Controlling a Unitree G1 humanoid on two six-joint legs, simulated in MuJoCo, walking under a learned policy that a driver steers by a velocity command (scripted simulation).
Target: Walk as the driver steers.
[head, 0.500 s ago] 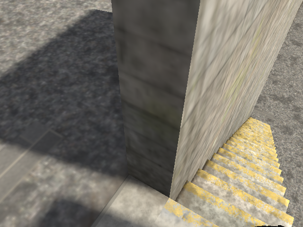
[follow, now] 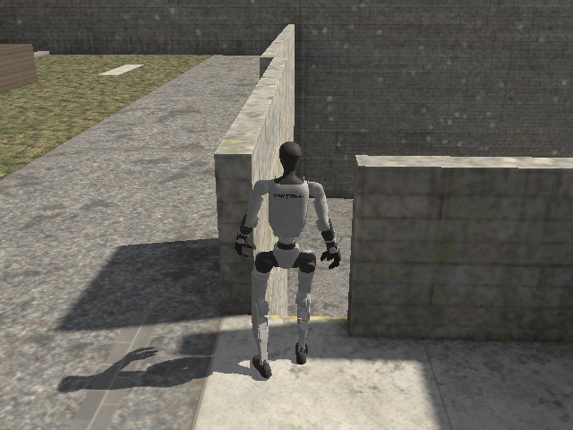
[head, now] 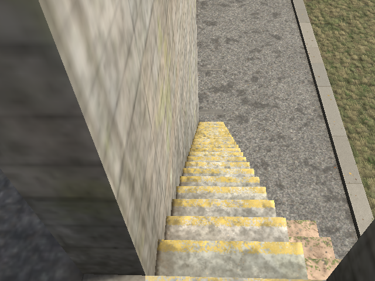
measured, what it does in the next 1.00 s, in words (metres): steps on the spot: left foot, then right foot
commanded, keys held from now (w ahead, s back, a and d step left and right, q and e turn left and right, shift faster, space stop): e+shift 0.38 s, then w+e+shift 0.08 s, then w+shift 0.02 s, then w+q+shift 0.14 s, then q+shift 0.38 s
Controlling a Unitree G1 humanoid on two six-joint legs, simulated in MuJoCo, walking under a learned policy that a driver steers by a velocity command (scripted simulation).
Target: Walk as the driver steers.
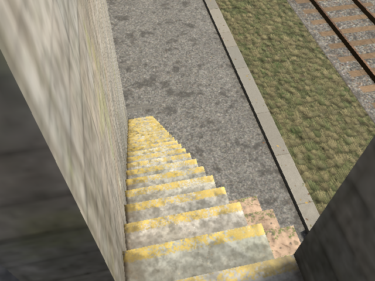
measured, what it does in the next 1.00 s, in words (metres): steps on the spot: left foot, then right foot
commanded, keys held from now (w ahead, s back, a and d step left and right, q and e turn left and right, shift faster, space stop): q+shift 0.16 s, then w+q+shift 0.18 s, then q+shift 0.12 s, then e+shift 0.54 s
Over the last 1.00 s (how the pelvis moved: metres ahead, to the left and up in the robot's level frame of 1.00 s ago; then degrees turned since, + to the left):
0.03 0.07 0.00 -15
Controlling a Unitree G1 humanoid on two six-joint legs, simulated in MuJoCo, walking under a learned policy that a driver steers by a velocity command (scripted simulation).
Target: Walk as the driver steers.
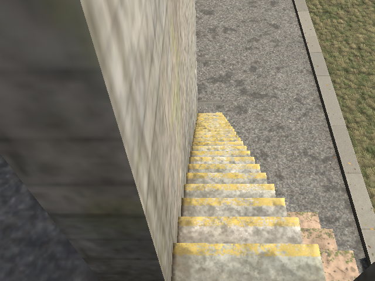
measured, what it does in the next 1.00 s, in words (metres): steps on the spot, turning right: left foot, then right foot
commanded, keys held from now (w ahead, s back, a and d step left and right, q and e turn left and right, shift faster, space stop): e+shift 0.54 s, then q+shift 0.30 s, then w+q+shift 0.16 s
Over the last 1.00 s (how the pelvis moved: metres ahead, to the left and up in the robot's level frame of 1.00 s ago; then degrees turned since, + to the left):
0.01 0.01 0.01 13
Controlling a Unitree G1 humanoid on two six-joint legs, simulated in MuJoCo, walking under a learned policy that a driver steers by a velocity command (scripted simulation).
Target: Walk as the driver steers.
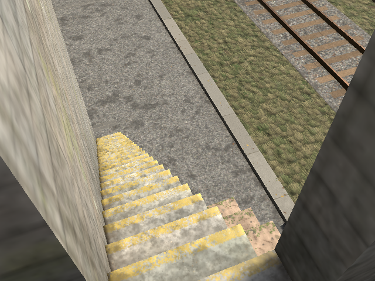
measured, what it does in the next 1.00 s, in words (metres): steps on the spot, turning left: left foot, then right foot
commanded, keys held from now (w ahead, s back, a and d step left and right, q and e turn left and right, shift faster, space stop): w+q+shift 0.52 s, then w+e+shift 0.48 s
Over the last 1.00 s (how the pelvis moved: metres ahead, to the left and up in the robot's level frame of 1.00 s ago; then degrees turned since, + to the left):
-0.02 0.01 0.00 -21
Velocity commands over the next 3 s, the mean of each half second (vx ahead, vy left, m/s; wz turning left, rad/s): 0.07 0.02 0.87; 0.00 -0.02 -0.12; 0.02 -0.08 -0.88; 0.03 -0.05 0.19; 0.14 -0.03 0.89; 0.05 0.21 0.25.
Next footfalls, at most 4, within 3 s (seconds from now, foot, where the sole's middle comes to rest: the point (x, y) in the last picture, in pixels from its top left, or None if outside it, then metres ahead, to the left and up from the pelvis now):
0.22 left None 0.08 0.26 -0.79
0.64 right None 0.15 0.07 -0.78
1.00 left None -0.02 0.20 -0.78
1.46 right None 0.10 -0.13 -0.78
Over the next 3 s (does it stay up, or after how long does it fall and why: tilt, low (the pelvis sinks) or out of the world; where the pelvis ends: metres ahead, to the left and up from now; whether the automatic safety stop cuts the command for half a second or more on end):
stays up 0.00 0.09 -0.02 its command is cut before an obstacle from the start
